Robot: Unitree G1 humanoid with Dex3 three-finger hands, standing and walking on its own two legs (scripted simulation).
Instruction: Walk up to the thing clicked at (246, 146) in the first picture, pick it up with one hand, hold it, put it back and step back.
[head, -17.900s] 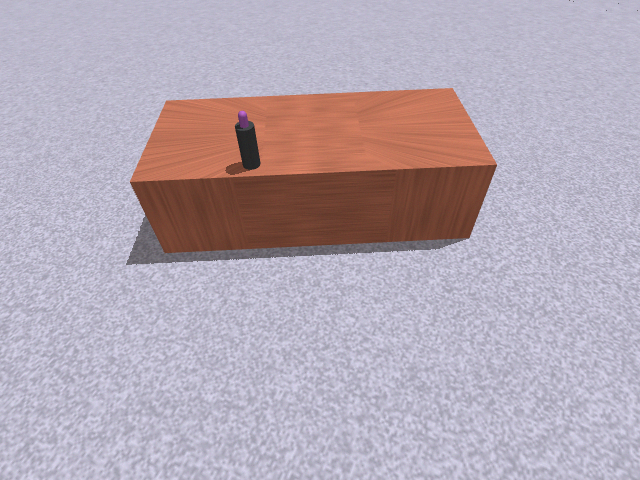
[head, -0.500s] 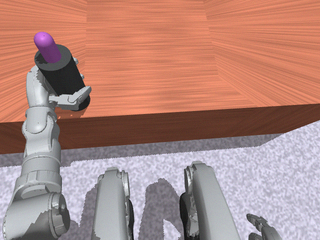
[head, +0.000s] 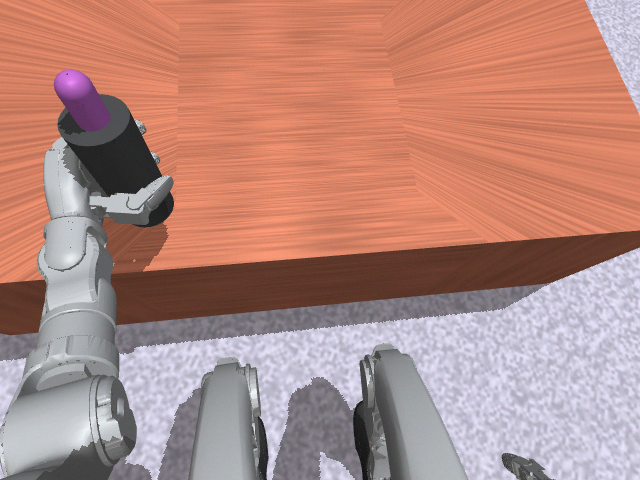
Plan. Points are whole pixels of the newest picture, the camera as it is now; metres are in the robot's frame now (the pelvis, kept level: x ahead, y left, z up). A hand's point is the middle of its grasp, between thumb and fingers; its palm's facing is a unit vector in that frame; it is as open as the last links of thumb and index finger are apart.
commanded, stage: settle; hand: left
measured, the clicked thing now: (116, 155) +0.49 +0.22 +0.03
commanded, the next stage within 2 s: lift in 0.02 s
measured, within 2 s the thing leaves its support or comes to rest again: neither
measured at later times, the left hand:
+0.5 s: hand (103, 174) +0.46 +0.22 +0.06, palm faces +0.14 -0.99 -0.03, open 9.1 cm
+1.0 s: hand (49, 190) +0.39 +0.20 +0.15, palm faces +0.15 -0.99 -0.03, open 9.2 cm
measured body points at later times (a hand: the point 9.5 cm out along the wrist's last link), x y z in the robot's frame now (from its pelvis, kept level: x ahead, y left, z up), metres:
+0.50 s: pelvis +0.01 +0.00 +0.05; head +0.17 +0.03 +0.47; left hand +0.44 +0.27 +0.06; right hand +0.10 -0.25 -0.07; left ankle +0.06 +0.13 -0.51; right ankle +0.06 -0.13 -0.51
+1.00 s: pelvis +0.02 +0.00 +0.13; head +0.11 +0.03 +0.57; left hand +0.37 +0.26 +0.16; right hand +0.16 -0.25 +0.02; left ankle +0.06 +0.13 -0.51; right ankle +0.06 -0.13 -0.51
